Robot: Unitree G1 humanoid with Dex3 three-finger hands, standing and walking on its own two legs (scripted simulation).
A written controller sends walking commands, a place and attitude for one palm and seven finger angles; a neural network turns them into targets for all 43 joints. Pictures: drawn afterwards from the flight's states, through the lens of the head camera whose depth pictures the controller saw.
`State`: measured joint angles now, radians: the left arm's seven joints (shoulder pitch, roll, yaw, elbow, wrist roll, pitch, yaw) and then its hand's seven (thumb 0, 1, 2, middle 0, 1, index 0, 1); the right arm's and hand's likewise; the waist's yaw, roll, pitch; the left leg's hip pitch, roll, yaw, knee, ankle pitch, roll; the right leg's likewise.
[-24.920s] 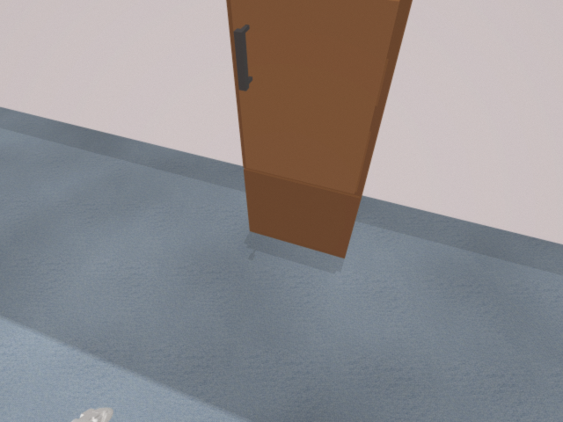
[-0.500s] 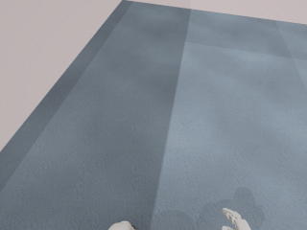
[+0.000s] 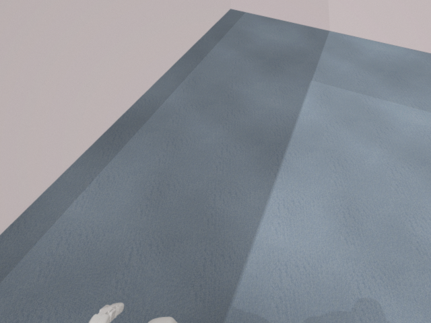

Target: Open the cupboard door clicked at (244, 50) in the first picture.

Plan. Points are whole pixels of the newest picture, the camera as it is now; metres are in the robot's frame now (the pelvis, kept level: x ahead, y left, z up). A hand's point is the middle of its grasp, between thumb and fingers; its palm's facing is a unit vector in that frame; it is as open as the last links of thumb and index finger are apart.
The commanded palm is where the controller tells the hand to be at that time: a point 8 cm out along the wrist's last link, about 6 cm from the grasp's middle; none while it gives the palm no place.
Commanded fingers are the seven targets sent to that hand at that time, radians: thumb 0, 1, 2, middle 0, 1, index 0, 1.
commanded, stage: turn to face it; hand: left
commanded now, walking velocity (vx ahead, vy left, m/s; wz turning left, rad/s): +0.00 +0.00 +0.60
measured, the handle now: out of the picture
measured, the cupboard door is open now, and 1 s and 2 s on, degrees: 46 46 46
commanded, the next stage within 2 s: none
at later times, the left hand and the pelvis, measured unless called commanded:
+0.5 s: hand out of the picture +0.07 +0.19 -0.15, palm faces +0.31 -0.90 -0.31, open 7.4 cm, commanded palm none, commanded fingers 0.00 0.90 0.90 -0.20 -0.30 -0.20 -0.30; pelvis +0.06 -0.04 +0.00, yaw +18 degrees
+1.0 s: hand out of the picture +0.05 +0.19 -0.16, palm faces +0.59 -0.77 -0.27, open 7.4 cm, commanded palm none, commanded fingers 0.00 0.90 0.90 -0.20 -0.30 -0.20 -0.30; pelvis +0.09 -0.04 +0.00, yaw +36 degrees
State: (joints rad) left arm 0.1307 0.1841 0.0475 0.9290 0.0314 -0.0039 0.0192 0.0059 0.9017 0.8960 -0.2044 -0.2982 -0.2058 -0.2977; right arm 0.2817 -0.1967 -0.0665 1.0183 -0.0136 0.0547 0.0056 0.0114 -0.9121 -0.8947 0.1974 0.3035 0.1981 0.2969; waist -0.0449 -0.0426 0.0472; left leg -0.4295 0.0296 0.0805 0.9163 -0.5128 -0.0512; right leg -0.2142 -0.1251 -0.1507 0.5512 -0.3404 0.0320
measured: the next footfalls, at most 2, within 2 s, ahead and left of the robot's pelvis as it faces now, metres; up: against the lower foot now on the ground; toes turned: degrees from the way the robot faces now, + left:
left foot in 0.08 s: +0.08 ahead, +0.13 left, +0.00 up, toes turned +10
right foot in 0.38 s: +0.12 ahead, -0.14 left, +0.00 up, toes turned +9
